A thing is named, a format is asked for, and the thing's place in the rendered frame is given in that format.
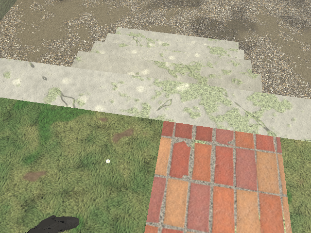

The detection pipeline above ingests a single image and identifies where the robot left hand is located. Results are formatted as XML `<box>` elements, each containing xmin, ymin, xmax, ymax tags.
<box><xmin>25</xmin><ymin>215</ymin><xmax>80</xmax><ymax>233</ymax></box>

